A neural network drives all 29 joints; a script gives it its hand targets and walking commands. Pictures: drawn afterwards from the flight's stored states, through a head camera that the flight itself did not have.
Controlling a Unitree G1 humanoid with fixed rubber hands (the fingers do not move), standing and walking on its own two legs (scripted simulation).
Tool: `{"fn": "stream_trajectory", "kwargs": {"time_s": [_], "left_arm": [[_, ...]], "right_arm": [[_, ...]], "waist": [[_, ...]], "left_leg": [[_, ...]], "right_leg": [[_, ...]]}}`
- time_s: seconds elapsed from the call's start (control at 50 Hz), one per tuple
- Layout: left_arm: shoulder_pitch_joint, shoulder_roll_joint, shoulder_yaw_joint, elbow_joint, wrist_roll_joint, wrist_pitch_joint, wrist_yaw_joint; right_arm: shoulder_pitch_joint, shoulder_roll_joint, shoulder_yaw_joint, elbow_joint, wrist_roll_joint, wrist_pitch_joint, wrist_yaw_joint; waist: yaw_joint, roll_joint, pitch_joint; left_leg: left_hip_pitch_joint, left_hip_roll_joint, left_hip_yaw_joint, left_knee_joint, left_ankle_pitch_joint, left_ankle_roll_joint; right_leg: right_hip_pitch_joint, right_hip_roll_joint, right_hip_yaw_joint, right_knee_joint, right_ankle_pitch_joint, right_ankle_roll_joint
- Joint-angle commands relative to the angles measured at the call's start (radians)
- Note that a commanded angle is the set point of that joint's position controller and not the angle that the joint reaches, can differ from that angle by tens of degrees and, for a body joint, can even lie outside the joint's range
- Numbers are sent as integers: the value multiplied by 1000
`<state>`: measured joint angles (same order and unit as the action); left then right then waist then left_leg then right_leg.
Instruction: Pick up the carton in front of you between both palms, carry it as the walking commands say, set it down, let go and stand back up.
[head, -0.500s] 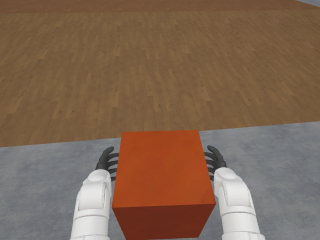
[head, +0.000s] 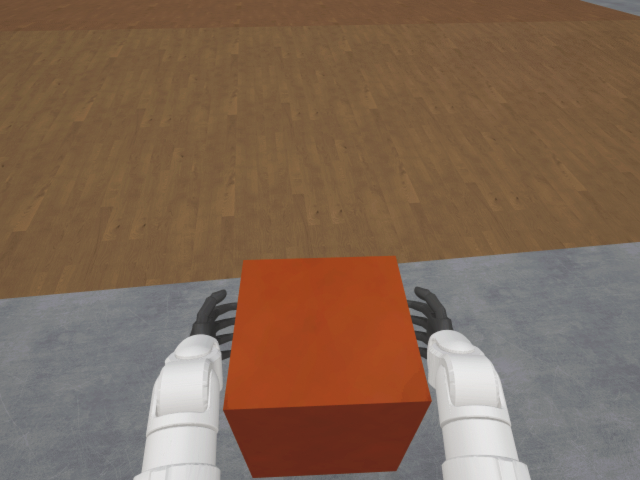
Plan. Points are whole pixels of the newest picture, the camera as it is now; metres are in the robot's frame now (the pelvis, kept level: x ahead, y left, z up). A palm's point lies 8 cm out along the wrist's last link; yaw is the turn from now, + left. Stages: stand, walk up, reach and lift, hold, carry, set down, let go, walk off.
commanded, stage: carry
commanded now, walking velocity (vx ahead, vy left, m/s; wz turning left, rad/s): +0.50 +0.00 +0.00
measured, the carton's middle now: (322, 369) +0.30 +0.00 -0.02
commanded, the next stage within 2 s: none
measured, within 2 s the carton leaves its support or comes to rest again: neither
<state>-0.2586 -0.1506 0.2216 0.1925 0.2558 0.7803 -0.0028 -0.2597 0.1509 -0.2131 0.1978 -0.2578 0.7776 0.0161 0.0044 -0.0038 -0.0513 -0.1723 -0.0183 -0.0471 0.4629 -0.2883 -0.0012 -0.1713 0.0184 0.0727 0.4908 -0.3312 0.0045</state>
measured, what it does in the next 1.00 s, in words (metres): walks ahead: left foot, then right foot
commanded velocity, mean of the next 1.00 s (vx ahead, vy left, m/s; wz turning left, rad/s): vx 0.50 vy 0.00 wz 0.00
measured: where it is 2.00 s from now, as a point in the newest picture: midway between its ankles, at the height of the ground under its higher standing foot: (327, 283)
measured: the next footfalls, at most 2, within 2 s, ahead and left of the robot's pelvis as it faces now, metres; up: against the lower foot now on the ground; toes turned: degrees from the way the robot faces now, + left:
left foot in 0.36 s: +0.19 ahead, +0.09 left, +0.00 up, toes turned +9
right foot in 0.70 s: +0.47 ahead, -0.15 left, +0.00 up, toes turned -14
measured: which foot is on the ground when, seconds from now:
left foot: down 0.00-0.14, up 0.16-0.34, down 0.36-0.74, up 0.76-1.00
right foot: down 0.00-0.36, up 0.38-0.68, down 0.70-1.00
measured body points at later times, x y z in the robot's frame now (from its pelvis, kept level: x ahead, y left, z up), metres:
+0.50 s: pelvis +0.18 +0.00 +0.00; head +0.17 -0.01 +0.45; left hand +0.46 +0.14 +0.07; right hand +0.45 -0.16 +0.07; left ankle +0.15 +0.09 -0.74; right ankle +0.12 -0.11 -0.68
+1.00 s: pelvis +0.49 -0.07 +0.01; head +0.50 -0.08 +0.46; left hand +0.77 +0.09 +0.09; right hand +0.78 -0.21 +0.08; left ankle +0.56 +0.09 -0.68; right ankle +0.43 -0.14 -0.74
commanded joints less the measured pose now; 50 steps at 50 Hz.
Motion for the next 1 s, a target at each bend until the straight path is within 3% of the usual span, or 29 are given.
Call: {"fn": "stream_trajectory", "kwargs": {"time_s": [0.0, 0.02, 0.06, 0.1, 0.12, 0.14, 0.16, 0.18, 0.2, 0.22, 0.28, 0.32, 0.34, 0.36, 0.38, 0.4, 0.44, 0.46, 0.52, 0.62, 0.68, 0.7, 0.72, 0.74, 0.76, 0.8, 0.82, 0.86, 0.98], "left_arm": [[-580, -903, -632, -113, -307, -8, -208], [-574, -898, -657, -136, -327, 8, -203], [-565, -889, -704, -170, -375, 52, -199], [-568, -880, -737, -208, -413, 110, -190], [-548, -858, -740, -216, -425, 141, -183], [-520, -827, -734, -217, -432, 174, -174], [-504, -816, -734, -233, -434, 202, -163], [-501, -809, -744, -276, -442, 228, -152], [-517, -809, -752, -328, -457, 251, -145], [-512, -820, -773, -382, -479, 274, -139], [-483, -848, -809, -492, -523, 333, -136], [-415, -855, -817, -520, -532, 370, -142], [-390, -849, -818, -527, -534, 386, -147], [-383, -845, -823, -544, -541, 406, -154], [-408, -846, -829, -559, -554, 423, -164], [-423, -864, -836, -561, -561, 430, -174], [-456, -857, -830, -576, -582, 437, -179], [-463, -870, -832, -582, -592, 441, -177], [-423, -867, -816, -575, -580, 447, -158], [-356, -836, -788, -543, -528, 461, -136], [-351, -832, -774, -533, -521, 464, -138], [-336, -826, -767, -526, -514, 464, -138], [-342, -808, -756, -506, -497, 460, -140], [-341, -843, -763, -499, -505, 458, -140], [-364, -873, -775, -530, -518, 453, -142], [-408, -943, -804, -578, -540, 436, -149], [-436, -958, -822, -600, -552, 426, -153], [-443, -954, -837, -614, -570, 415, -161], [-356, -875, -836, -607, -575, 419, -176]], "right_arm": [[-565, 868, 607, -120, 292, -13, 194], [-546, 858, 626, -140, 304, 4, 184], [-516, 835, 665, -190, 331, 51, 167], [-538, 811, 706, -255, 368, 111, 155], [-545, 804, 727, -280, 390, 144, 151], [-549, 802, 746, -292, 413, 179, 148], [-577, 806, 762, -316, 444, 209, 151], [-591, 826, 782, -332, 479, 236, 153], [-594, 843, 792, -349, 511, 256, 156], [-562, 861, 806, -365, 535, 276, 155], [-477, 877, 813, -436, 557, 328, 143], [-407, 871, 801, -472, 544, 361, 136], [-364, 860, 793, -481, 531, 376, 133], [-321, 831, 779, -486, 505, 389, 128], [-319, 815, 769, -493, 481, 395, 123], [-334, 821, 775, -538, 478, 404, 119], [-410, 878, 795, -590, 519, 421, 121], [-441, 876, 803, -616, 535, 427, 120], [-442, 859, 816, -623, 568, 447, 127], [-388, 815, 810, -580, 573, 468, 145], [-393, 807, 806, -582, 569, 473, 149], [-403, 792, 802, -586, 566, 476, 151], [-430, 800, 806, -598, 575, 484, 153], [-448, 808, 811, -589, 574, 484, 156], [-449, 841, 814, -581, 578, 477, 160], [-452, 892, 817, -599, 578, 454, 162], [-455, 897, 825, -610, 571, 442, 159], [-438, 918, 837, -604, 557, 423, 147], [-332, 869, 825, -601, 501, 412, 116]], "waist": [[-13, 92, -180], [-16, 124, -210], [-13, 132, -236], [-7, 72, -228], [3, -64, -210], [15, -235, -184], [25, -260, -132], [31, -198, -131], [31, -148, -168], [28, -133, -207], [16, -174, -272], [3, -107, -309], [-16, -31, -348], [-32, 207, -374], [-37, 296, -318], [-37, 204, -277], [-34, 59, -259], [-32, 47, -248], [-24, 103, -221], [-26, 165, -192], [-2, 108, -262], [22, 17, -320], [26, -244, -371], [22, -272, -345], [16, -199, -339], [12, -37, -330], [8, -36, -323], [9, -84, -324], [13, -123, -235]], "left_leg": [[-7, 170, -147, -177, -382, 64], [9, 200, -189, -196, -336, 83], [-28, 221, -196, -194, -351, 110], [-149, 160, -83, -100, -353, 75], [-261, 92, 33, 71, -275, 32], [-436, 33, 138, 278, -199, -4], [-570, 37, 147, 285, -230, -2], [-586, 62, 128, 283, -240, 6], [-557, 66, 132, 249, -225, 9], [-502, 52, 152, 202, -174, 7], [-302, -3, 238, 34, -19, -4], [42, 2, 260, -94, 101, 0], [287, 89, 159, -113, 64, 31], [453, 328, -204, -207, -115, 124], [495, 468, -462, -236, -70, 249], [445, 499, -468, -218, 13, 283], [351, 446, -309, -245, 36, 222], [304, 414, -220, -280, -2, 185], [221, 315, -8, -305, 115, 138], [153, 264, 141, -231, 289, 93], [7, 200, 270, 70, 440, 35], [-132, 172, 278, 289, 290, -2], [-386, 56, 252, 593, 13, -56], [-545, 40, 140, 756, -185, -30], [-577, 105, 77, 825, -169, 3], [-552, 171, 53, 777, -57, 19], [-510, 181, 58, 710, -10, 20], [-478, 160, 98, 622, 36, 13], [-508, 114, 193, 262, 163, -2]], "right_leg": [[-164, -36, -63, 24, -174, -6], [-166, -13, -108, 82, -80, 1], [-128, -11, -143, 20, -80, -4], [-16, -55, -86, -92, -137, -25], [54, -165, 79, -185, -230, -65], [155, -298, 303, -290, -275, -125], [208, -365, 411, -301, -133, -186], [229, -373, 397, -277, 5, -215], [247, -362, 334, -255, 90, -208], [249, -337, 258, -241, 139, -186], [206, -244, 59, -178, 230, -129], [3, -189, -68, -49, 187, -84], [-183, -159, -127, 94, 159, -49], [-423, -89, -215, 351, -12, 1], [-642, -33, -194, 472, -194, -5], [-696, -93, -117, 565, -216, -32], [-675, -142, -100, 583, -147, -35], [-631, -153, -105, 506, -92, -27], [-497, -118, -182, 282, 45, 3], [-293, -58, -298, 44, 217, -7], [87, -5, -374, -21, 176, -34], [268, -127, -206, -60, 73, -46], [416, -411, 307, -232, -145, -170], [437, -482, 461, -300, -53, -233], [398, -463, 370, -278, 53, -224], [296, -411, 189, -261, 176, -171], [246, -378, 105, -273, 205, -137], [228, -338, 1, -287, 245, -123], [278, -276, -156, -289, 420, -130]]}}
